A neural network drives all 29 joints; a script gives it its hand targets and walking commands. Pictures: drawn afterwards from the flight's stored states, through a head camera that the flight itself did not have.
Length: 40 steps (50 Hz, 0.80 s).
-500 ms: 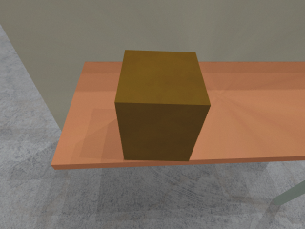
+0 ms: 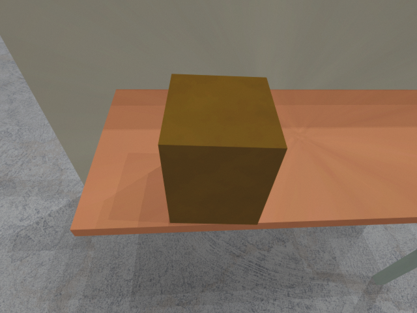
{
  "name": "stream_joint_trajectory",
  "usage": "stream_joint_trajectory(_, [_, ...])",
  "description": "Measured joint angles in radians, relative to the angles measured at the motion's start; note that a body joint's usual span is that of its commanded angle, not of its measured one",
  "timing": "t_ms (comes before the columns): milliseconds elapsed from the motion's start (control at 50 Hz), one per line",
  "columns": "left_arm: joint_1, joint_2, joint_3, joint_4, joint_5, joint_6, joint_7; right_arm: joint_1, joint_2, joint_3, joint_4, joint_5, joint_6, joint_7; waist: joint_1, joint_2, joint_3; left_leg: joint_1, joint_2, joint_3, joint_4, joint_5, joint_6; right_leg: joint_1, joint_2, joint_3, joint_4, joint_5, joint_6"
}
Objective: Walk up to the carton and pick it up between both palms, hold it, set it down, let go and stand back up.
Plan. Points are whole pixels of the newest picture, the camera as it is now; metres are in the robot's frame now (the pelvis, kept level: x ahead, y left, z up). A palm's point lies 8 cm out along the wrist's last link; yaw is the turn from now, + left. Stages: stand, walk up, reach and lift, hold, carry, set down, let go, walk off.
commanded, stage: walk up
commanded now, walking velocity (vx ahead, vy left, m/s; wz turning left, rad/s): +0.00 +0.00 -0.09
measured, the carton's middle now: (216, 152) +0.44 -0.02 +0.07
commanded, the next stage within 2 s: none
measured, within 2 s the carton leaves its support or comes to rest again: neither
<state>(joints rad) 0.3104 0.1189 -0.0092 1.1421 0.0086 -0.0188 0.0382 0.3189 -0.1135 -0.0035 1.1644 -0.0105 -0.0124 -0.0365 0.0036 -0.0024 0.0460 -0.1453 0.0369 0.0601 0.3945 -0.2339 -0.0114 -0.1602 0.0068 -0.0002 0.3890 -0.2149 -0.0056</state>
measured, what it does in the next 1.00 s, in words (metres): stands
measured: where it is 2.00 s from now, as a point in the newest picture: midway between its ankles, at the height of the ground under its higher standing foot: outside the picture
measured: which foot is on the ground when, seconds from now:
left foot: down 0.00-1.00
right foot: down 0.00-1.00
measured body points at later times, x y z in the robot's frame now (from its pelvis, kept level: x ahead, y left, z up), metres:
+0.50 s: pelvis +0.00 +0.00 +0.00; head +0.01 +0.01 +0.45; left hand -0.01 +0.21 -0.16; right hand -0.04 -0.20 -0.16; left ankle -0.01 +0.12 -0.74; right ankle +0.00 -0.12 -0.74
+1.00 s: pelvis +0.00 +0.01 +0.00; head +0.02 +0.02 +0.45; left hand -0.03 +0.22 -0.17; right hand -0.04 -0.19 -0.16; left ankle -0.01 +0.12 -0.74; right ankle +0.00 -0.12 -0.74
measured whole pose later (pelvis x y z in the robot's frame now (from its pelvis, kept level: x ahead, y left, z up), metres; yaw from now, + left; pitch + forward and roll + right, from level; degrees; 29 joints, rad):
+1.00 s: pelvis +0.00 +0.01 +0.00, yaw +0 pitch -1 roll +0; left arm 0.32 0.11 -0.01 1.17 0.01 -0.02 0.04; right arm 0.33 -0.11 -0.01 1.16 -0.01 -0.02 -0.03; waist 0.00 -0.01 0.04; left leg -0.14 0.02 0.07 0.40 -0.24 0.01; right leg -0.16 -0.01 0.01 0.38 -0.21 0.01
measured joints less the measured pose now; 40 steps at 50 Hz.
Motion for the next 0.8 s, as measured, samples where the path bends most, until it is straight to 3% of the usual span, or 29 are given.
stream_joint_trajectory(240, [0.0,0.01,0.009,-0.016,0.003,0.007,-0.002,-0.009,-0.025,-0.017,-0.022,0.003,0.007,-0.011,0.002,-0.003,0.01,-0.025,0.003,0.031,0.042,-0.022,0.004,-0.046,0.003,0.032,0.061,-0.02,0.004])
stream_joint_trajectory(800, [0.013,-0.002,-0.003,0.02,-0.001,0.002,0.001,0.014,-0.001,-0.004,-0.007,0.001,-0.002,0.002,-0.001,-0.004,0.002,0.0,-0.009,0.014,0.003,-0.003,0.014,-0.001,-0.009,0.014,-0.005,0.007,0.014])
